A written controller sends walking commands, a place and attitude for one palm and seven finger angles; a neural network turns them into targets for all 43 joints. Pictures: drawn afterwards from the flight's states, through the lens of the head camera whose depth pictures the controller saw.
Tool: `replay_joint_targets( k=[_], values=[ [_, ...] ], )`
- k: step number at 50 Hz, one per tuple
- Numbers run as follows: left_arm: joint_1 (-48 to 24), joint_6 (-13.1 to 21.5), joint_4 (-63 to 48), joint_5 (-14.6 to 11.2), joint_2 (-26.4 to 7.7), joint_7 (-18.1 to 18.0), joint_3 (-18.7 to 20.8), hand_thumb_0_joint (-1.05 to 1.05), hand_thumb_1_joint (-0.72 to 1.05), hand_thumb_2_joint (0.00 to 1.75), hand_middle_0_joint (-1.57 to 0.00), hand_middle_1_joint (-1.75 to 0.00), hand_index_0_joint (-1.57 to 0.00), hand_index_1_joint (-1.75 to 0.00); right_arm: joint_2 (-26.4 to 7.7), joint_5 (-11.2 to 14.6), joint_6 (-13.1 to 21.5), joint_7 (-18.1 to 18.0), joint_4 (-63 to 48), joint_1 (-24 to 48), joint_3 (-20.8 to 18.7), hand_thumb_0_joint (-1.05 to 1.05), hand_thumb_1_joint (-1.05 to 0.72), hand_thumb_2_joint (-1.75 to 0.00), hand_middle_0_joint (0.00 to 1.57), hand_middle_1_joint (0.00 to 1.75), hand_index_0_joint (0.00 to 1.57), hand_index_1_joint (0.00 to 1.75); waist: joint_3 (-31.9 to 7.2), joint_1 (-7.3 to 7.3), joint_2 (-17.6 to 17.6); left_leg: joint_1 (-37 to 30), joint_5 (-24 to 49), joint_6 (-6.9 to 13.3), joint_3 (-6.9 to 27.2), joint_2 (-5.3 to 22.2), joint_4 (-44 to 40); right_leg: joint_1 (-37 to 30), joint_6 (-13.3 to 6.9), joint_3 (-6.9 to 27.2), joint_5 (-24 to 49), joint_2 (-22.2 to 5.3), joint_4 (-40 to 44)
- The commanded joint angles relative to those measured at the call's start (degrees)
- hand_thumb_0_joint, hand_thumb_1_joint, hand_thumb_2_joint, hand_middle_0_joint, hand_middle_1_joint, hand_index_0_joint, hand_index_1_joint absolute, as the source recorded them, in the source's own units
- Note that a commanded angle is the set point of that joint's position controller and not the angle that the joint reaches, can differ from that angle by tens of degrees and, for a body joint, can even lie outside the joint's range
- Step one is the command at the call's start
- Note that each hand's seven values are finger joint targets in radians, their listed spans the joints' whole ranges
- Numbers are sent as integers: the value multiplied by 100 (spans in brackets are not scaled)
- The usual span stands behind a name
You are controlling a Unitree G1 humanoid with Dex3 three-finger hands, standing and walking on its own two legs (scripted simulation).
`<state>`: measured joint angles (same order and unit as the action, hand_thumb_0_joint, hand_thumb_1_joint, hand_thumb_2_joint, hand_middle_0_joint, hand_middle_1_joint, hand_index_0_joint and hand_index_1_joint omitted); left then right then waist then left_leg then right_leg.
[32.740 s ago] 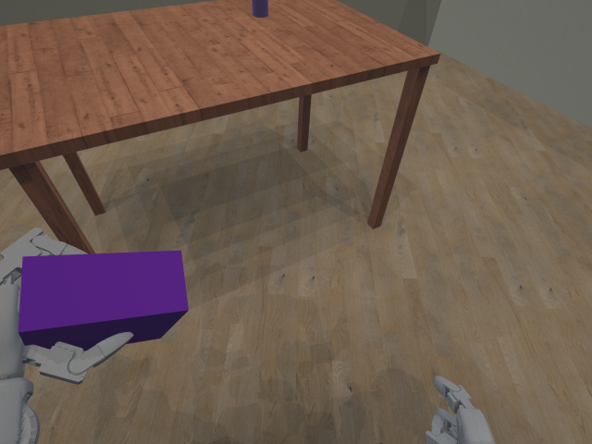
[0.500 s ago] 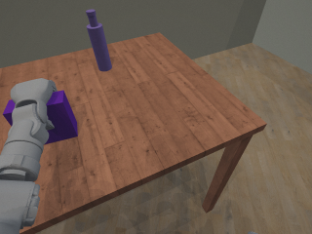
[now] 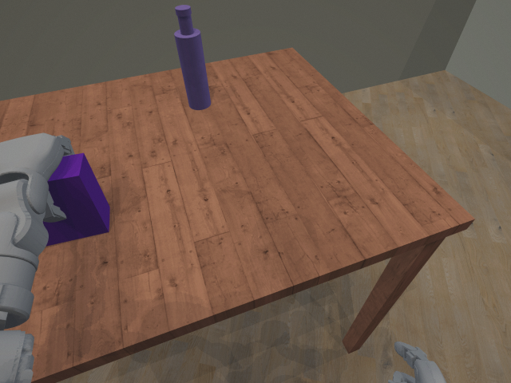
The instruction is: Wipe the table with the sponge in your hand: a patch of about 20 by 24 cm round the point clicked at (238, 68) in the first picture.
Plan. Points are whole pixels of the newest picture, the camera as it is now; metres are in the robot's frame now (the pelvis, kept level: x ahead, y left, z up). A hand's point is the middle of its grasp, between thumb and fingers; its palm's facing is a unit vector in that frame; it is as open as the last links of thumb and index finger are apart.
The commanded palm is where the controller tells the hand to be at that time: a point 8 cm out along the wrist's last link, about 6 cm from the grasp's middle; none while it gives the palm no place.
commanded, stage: wipe back along the first lane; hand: left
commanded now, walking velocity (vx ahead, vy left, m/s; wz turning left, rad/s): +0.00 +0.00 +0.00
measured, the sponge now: (58, 212) +0.35 +0.36 +0.08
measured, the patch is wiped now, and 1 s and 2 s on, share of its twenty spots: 1.00 1.00 1.00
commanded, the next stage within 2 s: lift the sponge slowly off the table in 1.60 s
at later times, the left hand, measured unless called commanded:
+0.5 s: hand (45, 202) +0.32 +0.35 +0.13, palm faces +0.01 -0.01 -1.00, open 10.0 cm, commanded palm +0.29 +0.33 +0.16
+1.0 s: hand (44, 222) +0.29 +0.33 +0.13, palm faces +0.06 -0.02 -1.00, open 10.0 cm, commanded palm +0.24 +0.31 +0.15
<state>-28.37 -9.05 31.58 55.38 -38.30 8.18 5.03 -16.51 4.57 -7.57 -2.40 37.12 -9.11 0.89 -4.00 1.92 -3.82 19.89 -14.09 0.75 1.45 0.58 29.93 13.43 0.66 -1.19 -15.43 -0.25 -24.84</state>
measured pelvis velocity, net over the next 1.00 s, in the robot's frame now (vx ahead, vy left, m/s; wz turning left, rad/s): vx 0.00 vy -0.01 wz -0.01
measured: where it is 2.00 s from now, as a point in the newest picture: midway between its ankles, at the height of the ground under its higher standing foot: outside the picture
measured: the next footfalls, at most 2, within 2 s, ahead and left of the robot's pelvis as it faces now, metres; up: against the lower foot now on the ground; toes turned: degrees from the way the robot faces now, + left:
none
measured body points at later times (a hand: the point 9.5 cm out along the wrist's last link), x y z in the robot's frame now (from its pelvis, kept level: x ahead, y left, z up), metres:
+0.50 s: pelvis -0.01 +0.00 +0.00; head -0.01 -0.02 +0.45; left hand +0.32 +0.34 +0.19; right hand +0.17 -0.24 -0.11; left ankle +0.01 +0.11 -0.74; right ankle -0.03 -0.14 -0.74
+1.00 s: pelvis +0.00 -0.01 +0.00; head -0.01 -0.04 +0.45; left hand +0.28 +0.32 +0.19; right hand +0.20 -0.24 -0.10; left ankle +0.01 +0.11 -0.74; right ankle -0.03 -0.14 -0.74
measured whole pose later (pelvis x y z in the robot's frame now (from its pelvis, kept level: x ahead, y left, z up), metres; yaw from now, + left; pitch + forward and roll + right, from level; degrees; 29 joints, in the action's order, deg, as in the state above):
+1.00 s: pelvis +0.00 -0.01 +0.00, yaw +0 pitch +1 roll -1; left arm -5.7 -19.2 4.1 51.3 -35.0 5.1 4.6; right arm -17.3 4.9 -6.7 -1.0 34.8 -7.3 1.6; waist -4.3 3.7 -6.1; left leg 17.6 -15.9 0.2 1.2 1.0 32.1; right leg 11.7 0.5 -0.8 -17.6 0.1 -28.1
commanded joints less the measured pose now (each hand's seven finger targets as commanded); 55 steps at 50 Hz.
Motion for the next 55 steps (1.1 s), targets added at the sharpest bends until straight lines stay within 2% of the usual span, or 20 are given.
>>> replay_joint_targets(
  k=[1, 4, 12, 13, 14, 16, 19, 20, 23, 25, 28, 30, 33, 34, 42, 43, 46, 51, 54, 55],
  values=[
    [-1342, -54, -504, 274, -1814, -107, 434, 0, 10, 130, -120, -160, -120, -160, -878, -51, 192, -55, -677, 292, -318, 0, -90, -90, 20, 30, 20, 30, -1280, 27, -56, -1054, 2087, 220, -62, -203, -144, -52, -491, -174, 1838, 291, 132],
    [-913, -50, -794, 195, -1541, -78, 296, 0, 10, 130, -120, -160, -120, -160, -856, -50, 193, -5, -785, 384, -323, 0, -90, -90, 20, 30, 20, 30, -1409, 65, -153, -1166, 2211, 226, -48, -191, -92, -75, -495, -174, 1865, 301, 103],
    [-435, -285, -1235, -34, -998, -110, -39, 0, 10, 130, -120, -160, -120, -160, -837, -4, 170, 32, -876, 580, -310, 0, -90, -90, 20, 30, 20, 30, -1126, 38, 67, -1041, 1613, 215, 17, -150, -230, 102, -456, -213, 1296, 311, 178],
    [-336, -287, -1418, -77, -1076, -116, 88, 0, 10, 130, -120, -160, -120, -160, -812, 3, 199, 37, -929, 660, -306, 0, -90, -90, 20, 30, 20, 30, -1155, 92, 40, -1076, 1656, 215, 55, -135, -252, 24, -482, -188, 1301, 315, 165],
    [-147, -339, -1418, -93, -919, -126, -41, 0, 10, 130, -120, -160, -120, -160, -817, -8, 198, 39, -943, 650, -308, 0, -90, -90, 20, 30, 20, 30, -1135, 98, 92, -1064, 1623, 226, 38, -158, -231, 12, -470, -217, 1281, 320, 156],
    [28, -454, -1333, -132, -783, -124, -132, 0, 10, 130, -120, -160, -120, -160, -813, 9, 196, 38, -925, 679, -283, 0, -90, -90, 20, 30, 20, 30, -910, 81, 198, -930, 1423, 216, 28, -153, -264, 78, -447, -234, 1176, 316, 183],
    [55, -559, -1294, -108, -899, -135, -42, 0, 10, 130, -120, -160, -120, -160, -840, 13, 205, 16, -897, 723, -267, 0, -90, -90, 20, 30, 20, 30, -790, 89, 345, -840, 1131, 213, 28, -147, -327, 90, -444, -224, 924, 319, 207],
    [-54, -594, -1321, -96, -696, -118, -249, 0, 10, 130, -120, -160, -120, -160, -814, 32, 211, 12, -900, 752, -253, 0, -90, -90, 20, 30, 20, 30, -678, 37, 365, -806, 1026, 209, 33, -145, -354, 185, -428, -241, 817, 316, 225],
    [103, -640, -1583, -98, -647, -117, -261, 0, 10, 130, -120, -160, -120, -160, -773, 33, 257, 27, -964, 890, -238, 0, -90, -90, 20, 30, 20, 30, -723, 109, 129, -871, 972, 211, 55, -140, -374, 124, -461, -190, 771, 314, 216],
    [185, -710, -1431, -102, -413, -99, -479, 0, 10, 130, -120, -160, -120, -160, -761, 40, 265, 29, -938, 829, -221, 0, -90, -90, 20, 30, 20, 30, -623, 58, 250, -817, 883, 212, 24, -155, -343, 185, -435, -231, 718, 319, 222],
    [415, -721, -1569, -123, -588, -76, -278, 0, 10, 130, -120, -160, -120, -160, -767, 28, 286, 31, -984, 925, -208, 0, -90, -90, 20, 30, 20, 30, -719, 123, 318, -816, 899, 212, 21, -159, -318, 51, -444, -163, 802, 311, 204],
    [535, -761, -1493, -149, -411, -53, -421, 0, 10, 130, -120, -160, -120, -160, -761, 41, 295, 29, -964, 882, -199, 0, -90, -90, 20, 30, 20, 30, -681, 86, 448, -789, 937, 208, -21, -171, -259, 78, -411, -192, 897, 304, 180],
    [755, -793, -1495, -178, -607, -19, -209, 0, 10, 130, -120, -160, -120, -160, -783, 36, 295, 31, -972, 952, -181, 0, -90, -90, 20, 30, 20, 30, -544, 129, 457, -713, 924, 192, -36, -164, -251, 46, -415, -140, 962, 299, 168],
    [800, -807, -1617, -189, -386, -4, -411, 0, 10, 130, -120, -160, -120, -160, -756, 40, 298, 38, -1027, 946, -176, 0, -90, -90, 20, 30, 20, 30, -556, 116, 464, -715, 939, 199, -56, -182, -235, 45, -395, -192, 971, 296, 150],
    [1935, -865, -2409, -457, -415, 4, -126, 0, 10, 130, -120, -160, -120, -160, -710, 22, 353, 108, -1154, 1079, -162, 0, -90, -90, 20, 30, 20, 30, -561, 250, 551, -700, 1313, 196, -103, -199, -75, -188, -341, -157, 1607, 262, 6],
    [1919, -891, -2543, -460, -571, -3, 18, 0, 10, 130, -120, -160, -120, -160, -725, 10, 357, 103, -1155, 1163, -163, 0, -90, -90, 20, 30, 20, 30, -550, 259, 509, -717, 1243, 191, -95, -180, -96, -184, -358, -100, 1531, 266, 23],
    [2132, -1005, -2721, -530, -444, -18, -43, 0, 10, 130, -120, -160, -120, -160, -712, 7, 376, 98, -1177, 1135, -156, 0, -90, -90, 20, 30, 20, 30, -430, 264, 539, -660, 1277, 187, -126, -199, -56, -155, -322, -126, 1627, 250, 7],
    [2541, -1146, -3118, -563, -300, -45, -83, 0, 10, 130, -120, -160, -120, -160, -681, 6, 421, 94, -1207, 1204, -145, 0, -90, -90, 20, 30, 20, 30, -461, 295, 528, -706, 1405, 166, -122, -186, -16, -145, -320, -128, 1727, 256, -52],
    [2880, -1204, -3530, -603, -345, -80, 30, 0, 10, 130, -120, -160, -120, -160, -660, -15, 460, 113, -1302, 1253, -140, 0, -90, -90, 20, 30, 20, 30, -737, 383, 581, -727, 1546, 174, -121, -207, 52, -333, -320, -121, 1914, 247, -158],
    [3089, -1222, -3525, -638, -280, -87, 26, 0, 10, 130, -120, -160, -120, -160, -636, -3, 470, 117, -1279, 1284, -135, 0, -90, -90, 20, 30, 20, 30, -609, 374, 598, -730, 1544, 164, -130, -193, 62, -269, -307, -124, 1918, 245, -153]
  ],
)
